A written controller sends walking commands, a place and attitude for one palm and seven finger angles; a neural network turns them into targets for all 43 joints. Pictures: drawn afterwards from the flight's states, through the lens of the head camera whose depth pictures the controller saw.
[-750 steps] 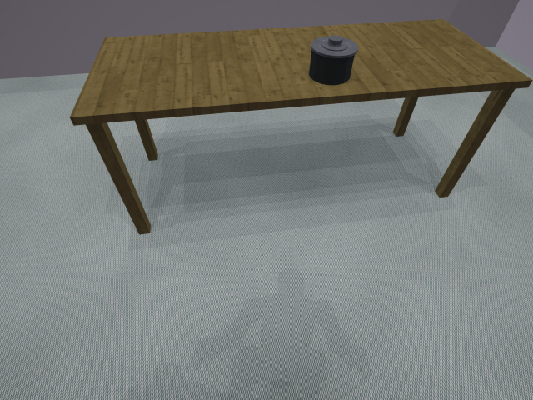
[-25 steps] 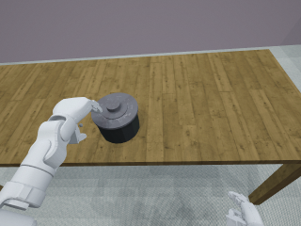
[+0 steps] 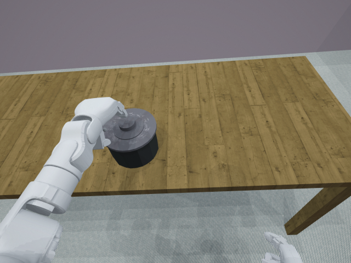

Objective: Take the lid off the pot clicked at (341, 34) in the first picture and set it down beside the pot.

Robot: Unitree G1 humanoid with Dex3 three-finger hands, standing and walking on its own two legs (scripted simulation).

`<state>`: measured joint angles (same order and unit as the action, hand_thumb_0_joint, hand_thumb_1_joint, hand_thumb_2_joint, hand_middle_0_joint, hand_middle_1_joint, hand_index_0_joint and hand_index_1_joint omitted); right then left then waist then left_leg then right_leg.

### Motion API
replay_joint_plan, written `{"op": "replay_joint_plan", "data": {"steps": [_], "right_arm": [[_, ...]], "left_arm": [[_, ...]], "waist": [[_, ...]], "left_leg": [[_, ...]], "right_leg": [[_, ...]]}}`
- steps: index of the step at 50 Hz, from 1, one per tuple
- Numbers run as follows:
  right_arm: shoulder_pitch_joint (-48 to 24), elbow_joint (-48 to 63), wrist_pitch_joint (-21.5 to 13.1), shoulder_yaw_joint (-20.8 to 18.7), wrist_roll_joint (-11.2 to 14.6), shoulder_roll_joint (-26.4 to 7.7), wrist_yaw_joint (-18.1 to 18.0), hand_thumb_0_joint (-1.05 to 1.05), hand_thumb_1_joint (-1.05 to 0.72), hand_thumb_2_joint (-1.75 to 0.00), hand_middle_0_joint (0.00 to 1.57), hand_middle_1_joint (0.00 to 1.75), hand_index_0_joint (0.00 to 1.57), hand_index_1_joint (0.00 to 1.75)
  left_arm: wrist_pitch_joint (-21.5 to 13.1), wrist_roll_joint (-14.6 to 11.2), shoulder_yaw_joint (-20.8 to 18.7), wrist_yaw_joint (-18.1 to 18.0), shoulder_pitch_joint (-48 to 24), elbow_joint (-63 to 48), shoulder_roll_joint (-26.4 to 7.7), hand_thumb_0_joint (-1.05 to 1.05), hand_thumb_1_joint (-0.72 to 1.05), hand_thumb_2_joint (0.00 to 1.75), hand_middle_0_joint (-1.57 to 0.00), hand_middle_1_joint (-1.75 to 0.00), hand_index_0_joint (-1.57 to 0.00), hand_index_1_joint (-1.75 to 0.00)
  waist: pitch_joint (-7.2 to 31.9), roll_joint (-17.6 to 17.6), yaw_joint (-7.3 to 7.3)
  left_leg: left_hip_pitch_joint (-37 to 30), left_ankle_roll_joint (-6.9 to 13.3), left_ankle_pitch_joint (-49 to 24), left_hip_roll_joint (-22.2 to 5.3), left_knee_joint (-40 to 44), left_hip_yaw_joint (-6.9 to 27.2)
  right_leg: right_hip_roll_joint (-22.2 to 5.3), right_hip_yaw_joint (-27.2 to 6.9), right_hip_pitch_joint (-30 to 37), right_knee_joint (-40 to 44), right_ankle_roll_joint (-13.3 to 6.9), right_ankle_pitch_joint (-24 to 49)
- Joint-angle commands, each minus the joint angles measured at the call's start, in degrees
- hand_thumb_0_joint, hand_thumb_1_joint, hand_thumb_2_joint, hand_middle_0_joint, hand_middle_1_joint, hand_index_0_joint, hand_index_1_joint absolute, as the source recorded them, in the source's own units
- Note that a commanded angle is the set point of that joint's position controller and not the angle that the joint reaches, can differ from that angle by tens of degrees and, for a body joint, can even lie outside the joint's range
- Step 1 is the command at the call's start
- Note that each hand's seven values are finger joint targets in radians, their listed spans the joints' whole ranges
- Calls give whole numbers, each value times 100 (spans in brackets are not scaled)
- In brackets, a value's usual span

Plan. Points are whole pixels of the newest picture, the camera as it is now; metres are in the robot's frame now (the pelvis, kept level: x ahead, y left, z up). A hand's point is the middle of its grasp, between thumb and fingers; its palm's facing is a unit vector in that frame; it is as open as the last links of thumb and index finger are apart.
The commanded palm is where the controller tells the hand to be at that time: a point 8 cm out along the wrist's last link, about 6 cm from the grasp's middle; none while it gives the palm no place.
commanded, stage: move the open hand above the knob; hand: left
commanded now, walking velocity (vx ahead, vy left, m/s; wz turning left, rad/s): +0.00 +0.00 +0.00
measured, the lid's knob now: (127, 123) +0.48 +0.16 +0.02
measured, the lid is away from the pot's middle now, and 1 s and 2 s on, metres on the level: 0.00 0.00 0.00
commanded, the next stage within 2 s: lower the open fingers around the knob in 1.14 s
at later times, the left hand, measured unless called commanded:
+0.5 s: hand (120, 112) +0.46 +0.16 +0.09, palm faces -0.31 -0.05 -0.95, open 10.3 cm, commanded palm +0.45 +0.16 +0.16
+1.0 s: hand (115, 117) +0.45 +0.17 +0.09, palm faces -0.32 -0.04 -0.95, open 10.3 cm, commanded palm +0.44 +0.16 +0.16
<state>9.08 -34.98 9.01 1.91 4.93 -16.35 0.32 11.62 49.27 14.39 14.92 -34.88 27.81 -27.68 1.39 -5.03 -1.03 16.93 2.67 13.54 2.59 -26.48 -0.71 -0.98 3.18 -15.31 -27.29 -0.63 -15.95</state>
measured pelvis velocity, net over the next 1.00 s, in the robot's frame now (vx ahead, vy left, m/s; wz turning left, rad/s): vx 0.00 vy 0.01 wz -0.01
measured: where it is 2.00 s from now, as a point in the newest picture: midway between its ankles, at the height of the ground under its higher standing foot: outside the picture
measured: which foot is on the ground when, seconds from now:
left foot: down 0.00-1.00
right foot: down 0.00-1.00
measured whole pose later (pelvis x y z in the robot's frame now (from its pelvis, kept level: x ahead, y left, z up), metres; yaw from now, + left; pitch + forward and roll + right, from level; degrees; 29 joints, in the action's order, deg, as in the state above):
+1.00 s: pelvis +0.00 +0.01 +0.00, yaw -1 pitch +7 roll +0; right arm 11.0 -37.2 7.9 0.9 4.5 -15.8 -1.4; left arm 10.4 51.2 16.3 13.8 -49.2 46.7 -24.3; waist 3.0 -3.4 -2.7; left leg 20.3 3.2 13.7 2.7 -27.2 -1.5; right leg -1.1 2.4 -18.7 -27.7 -0.1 -15.6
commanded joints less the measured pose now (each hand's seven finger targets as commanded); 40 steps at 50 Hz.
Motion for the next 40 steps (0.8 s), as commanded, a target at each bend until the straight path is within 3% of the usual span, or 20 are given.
{"op": "replay_joint_plan", "data": {"steps": [1,5,6,9,11,13,15,17,18,20,21,24,27,29,30,32,33,35,39,40], "right_arm": [[-395,746,-185,-216,13,-620,-62,0,-90,-90,20,30,20,30],[-296,650,-189,-201,16,-639,-102,0,-90,-90,20,30,20,30],[-243,627,-178,-225,9,-613,-118,0,-90,-90,20,30,20,30],[-165,604,-204,-234,-4,-619,-117,0,-90,-90,20,30,20,30],[-48,556,-201,-262,-25,-637,-124,0,-90,-90,20,30,20,30],[13,470,-162,-242,12,-627,-133,0,-90,-90,20,30,20,30],[69,444,-188,-267,-13,-661,-159,0,-90,-90,20,30,20,30],[140,396,-213,-280,-22,-632,-190,0,-90,-90,20,30,20,30],[208,391,-243,-313,-42,-624,-184,0,-90,-90,20,30,20,30],[288,368,-275,-299,-64,-652,-174,0,-90,-90,20,30,20,30],[332,352,-258,-309,-75,-645,-166,0,-90,-90,20,30,20,30],[296,375,-242,-276,-45,-663,-147,0,-90,-90,20,30,20,30],[260,470,-272,-311,-70,-667,-154,0,-90,-90,20,30,20,30],[266,455,-274,-315,-49,-650,-149,0,-90,-90,20,30,20,30],[282,455,-282,-320,-50,-676,-155,0,-90,-90,20,30,20,30],[263,456,-265,-302,-36,-688,-158,0,-90,-90,20,30,20,30],[228,501,-280,-314,-37,-658,-154,0,-90,-90,20,30,20,30],[220,499,-294,-330,-42,-682,-165,0,-90,-90,20,30,20,30],[181,450,-256,-323,-7,-631,-173,0,-90,-90,20,30,20,30],[209,439,-277,-337,-24,-639,-177,0,-90,-90,20,30,20,30]], "left_arm": [[37,75,-655,-272,-2911,-679,-1291,0,-30,136,-80,-8,-80,-8],[13,143,-711,-277,-3324,-191,-1346,0,-30,136,-80,-8,-80,-8],[20,123,-415,-273,-3444,-86,-1031,0,-30,136,-80,-8,-80,-8],[-54,179,-520,-288,-3826,-164,-1166,0,-30,136,-80,-8,-80,-8],[-64,163,-577,-300,-3678,189,-1171,0,-30,136,-80,-8,-80,-8],[-6,175,-309,-294,-3760,769,-848,0,-30,136,-80,-8,-80,-8],[-57,192,-573,-304,-4088,821,-1119,0,-30,136,-80,-8,-80,-8],[-110,226,-241,-319,-4708,633,-830,0,-30,136,-80,-8,-80,-8],[-136,239,-318,-352,-4745,552,-890,0,-30,136,-80,-8,-80,-8],[-184,295,-661,-397,-4320,962,-1157,0,-30,136,-80,-8,-80,-8],[-160,264,-513,-418,-4220,1083,-984,0,-30,136,-80,-8,-80,-8],[-87,301,-511,-462,-4060,1367,-982,0,-30,136,-80,-8,-80,-8],[-127,303,-773,-498,-4215,788,-1325,0,-30,136,-80,-8,-80,-8],[-80,319,-656,-493,-4115,844,-1188,0,-30,136,-80,-8,-80,-8],[-85,292,-864,-489,-3927,1012,-1360,0,-30,136,-80,-8,-80,-8],[-48,265,-758,-470,-3954,903,-1330,0,-30,136,-80,-8,-80,-8],[-33,243,-584,-448,-3962,766,-1128,0,-30,136,-80,-8,-80,-8],[-94,239,-784,-405,-3988,601,-1327,0,-30,136,-80,-8,-80,-8],[-58,256,-324,-349,-4158,588,-878,0,-30,136,-80,-8,-80,-8],[-111,210,-406,-334,-4262,524,-912,0,-30,136,-80,-8,-80,-8]], "waist": [[1983,493,-114],[1985,580,-145],[1961,459,-217],[2313,333,-196],[2202,444,-222],[1853,615,-289],[2043,675,-258],[2317,468,-380],[2407,292,-357],[2464,397,-259],[2371,423,-279],[2267,676,-221],[2636,559,-178],[2520,529,-219],[2409,703,-184],[2373,588,-195],[2351,511,-226],[2437,558,-210],[2275,443,-344],[2280,483,-344]], "left_leg": [[-986,145,-1758,-38,77,263],[-934,143,-1712,-40,76,288],[-974,146,-1633,-49,82,257],[-1183,143,-1975,-46,27,317],[-1069,151,-1918,-77,11,276],[-846,140,-1669,-77,48,232],[-831,169,-1627,-64,45,222],[-1087,170,-1751,-61,22,246],[-1239,163,-1958,-96,-14,283],[-1195,154,-2179,-97,-46,323],[-1107,157,-2062,-110,-27,260],[-844,160,-1969,-104,19,198],[-1000,208,-2230,-107,-2,180],[-1054,208,-2315,-117,-27,186],[-884,218,-2311,-113,-21,195],[-891,211,-2172,-113,15,154],[-954,220,-2159,-108,1,153],[-1007,236,-2256,-110,-28,185],[-1211,216,-2181,-113,-55,215],[-1183,223,-2164,-111,-65,233]], "right_leg": [[87,-155,456,192,-132,1908],[97,-162,337,208,-148,1860],[91,-145,252,202,-137,1770],[90,-149,281,138,-155,1984],[98,-148,275,159,-144,1969],[107,-117,70,188,-129,1822],[101,-179,149,206,-136,1832],[108,-159,54,150,-132,1891],[113,-135,11,113,-151,1927],[137,-147,36,107,-165,1998],[126,-135,82,110,-143,1997],[121,-155,195,110,-124,2126],[90,-220,501,112,-118,2440],[110,-201,358,127,-114,2423],[115,-210,430,153,-117,2449],[102,-202,428,156,-101,2435],[98,-199,387,163,-107,2409],[99,-221,401,186,-118,2435],[126,-165,17,189,-107,2169],[124,-171,9,204,-121,2148]]}}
